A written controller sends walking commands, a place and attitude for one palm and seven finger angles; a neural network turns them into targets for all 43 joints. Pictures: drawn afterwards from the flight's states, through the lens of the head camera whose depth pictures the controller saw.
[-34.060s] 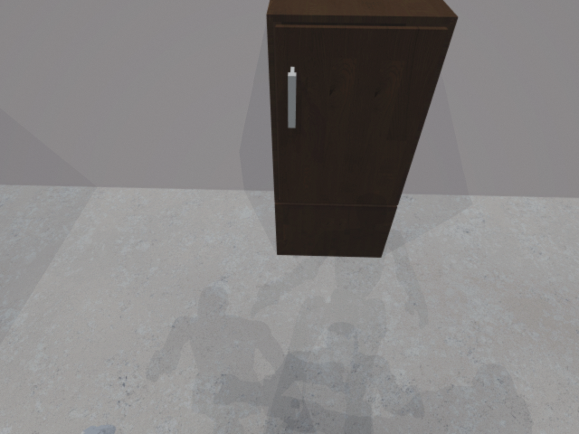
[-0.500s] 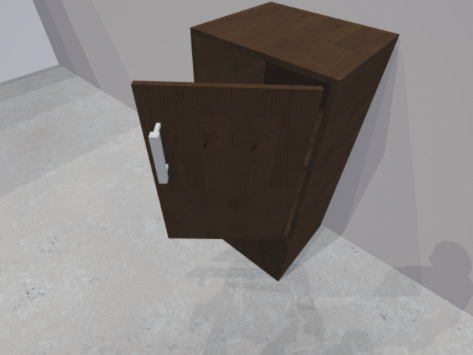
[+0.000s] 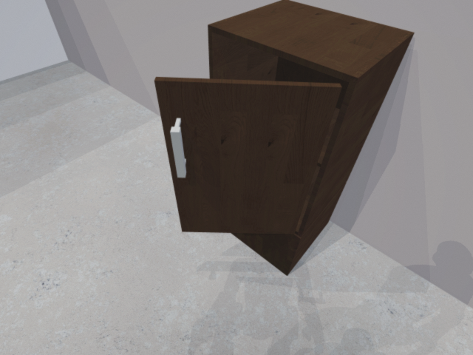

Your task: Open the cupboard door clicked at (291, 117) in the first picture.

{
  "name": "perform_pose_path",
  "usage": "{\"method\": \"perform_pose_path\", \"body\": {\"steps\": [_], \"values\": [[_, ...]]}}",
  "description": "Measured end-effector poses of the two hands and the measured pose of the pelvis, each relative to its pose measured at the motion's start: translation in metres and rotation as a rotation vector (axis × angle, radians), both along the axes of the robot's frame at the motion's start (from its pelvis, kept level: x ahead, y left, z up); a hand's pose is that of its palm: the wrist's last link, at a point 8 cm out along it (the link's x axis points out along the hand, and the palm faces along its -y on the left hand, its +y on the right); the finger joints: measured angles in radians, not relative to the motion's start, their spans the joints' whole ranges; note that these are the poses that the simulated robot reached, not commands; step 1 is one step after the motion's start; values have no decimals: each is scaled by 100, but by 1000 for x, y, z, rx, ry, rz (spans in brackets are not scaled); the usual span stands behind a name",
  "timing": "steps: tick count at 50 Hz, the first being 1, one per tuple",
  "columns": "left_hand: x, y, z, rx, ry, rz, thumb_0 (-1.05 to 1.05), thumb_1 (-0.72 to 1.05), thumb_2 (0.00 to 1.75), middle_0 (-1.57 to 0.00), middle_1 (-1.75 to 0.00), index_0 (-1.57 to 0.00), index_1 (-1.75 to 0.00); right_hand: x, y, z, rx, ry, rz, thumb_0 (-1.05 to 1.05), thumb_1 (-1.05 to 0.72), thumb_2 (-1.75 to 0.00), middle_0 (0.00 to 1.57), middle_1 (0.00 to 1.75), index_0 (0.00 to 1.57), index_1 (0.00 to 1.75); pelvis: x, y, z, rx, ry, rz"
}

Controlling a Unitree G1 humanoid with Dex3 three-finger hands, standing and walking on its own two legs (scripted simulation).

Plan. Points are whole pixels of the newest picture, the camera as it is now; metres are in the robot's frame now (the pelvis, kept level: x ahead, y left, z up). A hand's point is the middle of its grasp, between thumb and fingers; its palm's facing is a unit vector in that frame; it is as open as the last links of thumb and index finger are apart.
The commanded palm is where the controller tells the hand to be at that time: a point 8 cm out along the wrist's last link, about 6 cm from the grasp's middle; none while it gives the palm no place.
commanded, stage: come to a stop and stand still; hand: left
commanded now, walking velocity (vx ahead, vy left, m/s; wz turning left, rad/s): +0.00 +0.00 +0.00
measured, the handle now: (180, 148) +0.59 +0.18 +0.00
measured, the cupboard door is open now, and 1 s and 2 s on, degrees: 40 40 40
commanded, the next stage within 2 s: look again from close up in 0.36 s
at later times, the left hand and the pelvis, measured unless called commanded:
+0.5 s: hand out of the picture -0.04 +0.17 -0.18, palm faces +0.02 -0.99 -0.15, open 7.3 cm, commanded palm none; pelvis -0.01 +0.02 +0.00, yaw -1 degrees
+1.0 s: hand out of the picture -0.03 +0.17 -0.18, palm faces +0.02 -0.99 -0.14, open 7.3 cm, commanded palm none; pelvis +0.00 +0.02 +0.00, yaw -1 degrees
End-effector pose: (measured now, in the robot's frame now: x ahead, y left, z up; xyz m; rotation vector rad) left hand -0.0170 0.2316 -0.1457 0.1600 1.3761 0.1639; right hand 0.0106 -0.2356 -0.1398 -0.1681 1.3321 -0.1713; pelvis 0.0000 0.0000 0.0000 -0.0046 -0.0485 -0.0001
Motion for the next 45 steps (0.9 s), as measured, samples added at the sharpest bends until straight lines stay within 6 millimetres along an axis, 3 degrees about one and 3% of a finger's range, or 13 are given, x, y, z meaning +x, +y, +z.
{"method": "perform_pose_path", "body": {"steps": [22,33,45], "values": [[-23,-13,-7,-60,41,6,0,91,90,-20,-30,-20,-30,-39,42,-6,57,64,-62,1,-90,-90,20,30,20,30,-10,17,-1,1,12,-11],[-28,-14,-7,-65,60,12,0,91,90,-20,-30,-20,-30,-43,45,-7,60,71,-78,1,-90,-90,20,30,20,30,-9,18,-2,1,18,-18],[-22,-15,-6,-66,56,7,0,91,90,-20,-30,-20,-30,-38,43,-6,54,66,-81,1,-90,-90,20,30,20,30,-6,17,-1,0,21,-23]]}}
